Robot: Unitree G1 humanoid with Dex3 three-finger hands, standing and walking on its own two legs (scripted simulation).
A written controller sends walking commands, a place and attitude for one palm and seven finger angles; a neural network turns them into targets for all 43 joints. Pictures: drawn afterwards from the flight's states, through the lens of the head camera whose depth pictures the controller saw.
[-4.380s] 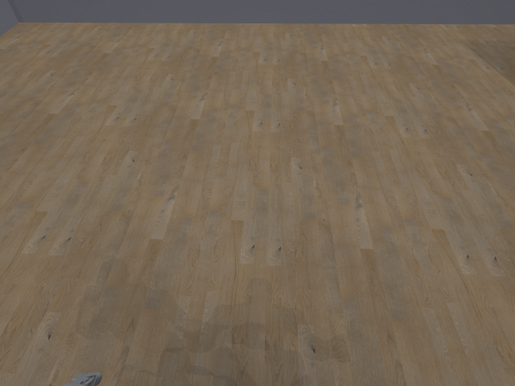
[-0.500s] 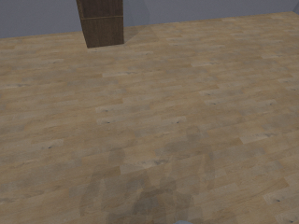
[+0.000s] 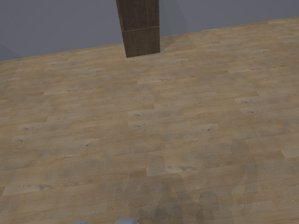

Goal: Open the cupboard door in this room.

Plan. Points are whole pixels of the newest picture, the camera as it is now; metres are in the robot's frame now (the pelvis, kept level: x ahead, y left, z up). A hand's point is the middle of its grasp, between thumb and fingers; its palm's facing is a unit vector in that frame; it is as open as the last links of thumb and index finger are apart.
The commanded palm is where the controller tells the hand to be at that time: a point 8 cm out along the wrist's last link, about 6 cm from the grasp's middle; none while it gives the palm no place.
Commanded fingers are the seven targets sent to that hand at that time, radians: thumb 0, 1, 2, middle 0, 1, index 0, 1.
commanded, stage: turn or walk to find it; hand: left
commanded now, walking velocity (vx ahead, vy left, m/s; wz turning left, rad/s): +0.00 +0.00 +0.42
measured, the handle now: out of the picture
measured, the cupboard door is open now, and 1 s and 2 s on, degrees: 0 0 0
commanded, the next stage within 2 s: stand and wait in 0.14 s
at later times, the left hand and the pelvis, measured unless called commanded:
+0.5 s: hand out of the picture -0.05 +0.25 -0.18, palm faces +0.19 -0.95 -0.23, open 7.4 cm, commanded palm none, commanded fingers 0.00 0.90 0.90 -0.20 -0.30 -0.20 -0.30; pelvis -0.02 +0.05 +0.00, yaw +7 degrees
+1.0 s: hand out of the picture -0.07 +0.23 -0.17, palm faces +0.33 -0.91 -0.24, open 7.4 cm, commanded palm none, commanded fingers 0.00 0.90 0.90 -0.20 -0.30 -0.20 -0.30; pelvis -0.06 +0.03 -0.01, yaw +18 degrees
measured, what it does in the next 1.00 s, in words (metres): steps on the spot, turning left: left foot, then right foot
